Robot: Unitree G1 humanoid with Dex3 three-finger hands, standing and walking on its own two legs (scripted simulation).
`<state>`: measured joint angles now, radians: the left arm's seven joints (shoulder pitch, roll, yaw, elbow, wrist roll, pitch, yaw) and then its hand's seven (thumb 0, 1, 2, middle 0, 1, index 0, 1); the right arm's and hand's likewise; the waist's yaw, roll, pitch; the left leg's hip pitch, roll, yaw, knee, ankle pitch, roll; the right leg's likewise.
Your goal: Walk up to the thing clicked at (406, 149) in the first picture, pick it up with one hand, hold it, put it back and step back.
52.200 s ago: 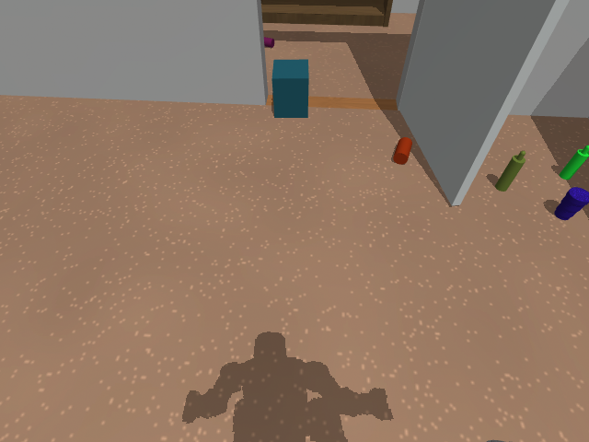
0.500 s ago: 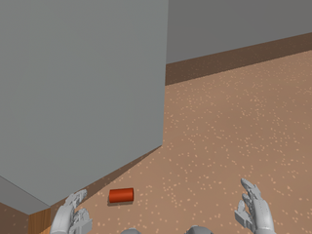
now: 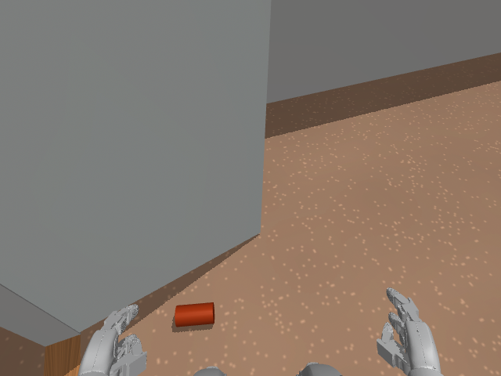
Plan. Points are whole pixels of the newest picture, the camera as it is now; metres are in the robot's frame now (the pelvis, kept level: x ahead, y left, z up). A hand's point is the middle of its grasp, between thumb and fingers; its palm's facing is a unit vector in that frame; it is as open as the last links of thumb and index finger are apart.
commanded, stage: home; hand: left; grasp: from above
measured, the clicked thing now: (195, 314) +0.42 +0.21 -0.68
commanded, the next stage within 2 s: stand in 0.42 s
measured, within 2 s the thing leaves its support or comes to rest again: neither
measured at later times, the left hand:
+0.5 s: hand (144, 361) +0.16 +0.18 -0.04, palm faces +0.05 -0.98 -0.20, open 7.4 cm
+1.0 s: hand out of the picture +0.05 +0.24 -0.11, palm faces +0.06 -0.94 -0.33, open 7.4 cm
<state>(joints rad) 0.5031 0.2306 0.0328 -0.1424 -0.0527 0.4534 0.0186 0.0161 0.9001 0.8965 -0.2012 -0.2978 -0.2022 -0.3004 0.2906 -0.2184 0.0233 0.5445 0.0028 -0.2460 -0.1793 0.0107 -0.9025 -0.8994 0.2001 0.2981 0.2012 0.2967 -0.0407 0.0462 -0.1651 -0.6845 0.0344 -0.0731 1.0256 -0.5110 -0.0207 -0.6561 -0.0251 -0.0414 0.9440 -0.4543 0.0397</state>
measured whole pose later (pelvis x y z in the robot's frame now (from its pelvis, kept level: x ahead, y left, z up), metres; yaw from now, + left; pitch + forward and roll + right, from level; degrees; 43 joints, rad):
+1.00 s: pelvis -0.01 +0.00 +0.04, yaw +1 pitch -3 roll +0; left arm 0.24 0.28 0.05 0.92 0.04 0.03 0.03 0.01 0.90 0.90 -0.20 -0.30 -0.20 -0.30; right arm 0.21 -0.28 -0.05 0.97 -0.05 -0.01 -0.02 0.01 -0.91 -0.90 0.20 0.30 0.20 0.30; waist 0.02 0.01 0.05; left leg -0.27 0.00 -0.04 0.66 -0.34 -0.01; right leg -0.27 -0.06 -0.02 0.63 -0.32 0.05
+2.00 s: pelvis -0.01 -0.01 +0.07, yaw +1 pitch -4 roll +0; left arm 0.12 0.30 0.03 1.14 0.02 0.00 0.01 0.01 0.90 0.90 -0.20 -0.30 -0.21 -0.30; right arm 0.16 -0.31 -0.02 1.12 -0.02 0.00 -0.01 0.00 -0.91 -0.90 0.20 0.30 0.20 0.30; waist 0.00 0.02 0.07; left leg -0.11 0.02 -0.05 0.38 -0.20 -0.03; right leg -0.11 -0.05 -0.04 0.37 -0.18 0.03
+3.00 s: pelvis +0.00 -0.02 +0.07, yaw +0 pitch -4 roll +0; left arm 0.12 0.33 0.03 1.14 0.01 0.00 0.00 0.01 0.90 0.90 -0.20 -0.30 -0.21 -0.30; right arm 0.13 -0.33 -0.01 1.14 -0.02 0.00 0.00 0.00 -0.91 -0.90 0.20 0.30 0.20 0.30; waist 0.00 0.02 0.06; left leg -0.08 0.03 -0.04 0.33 -0.18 -0.04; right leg -0.10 -0.03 -0.04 0.34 -0.18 0.02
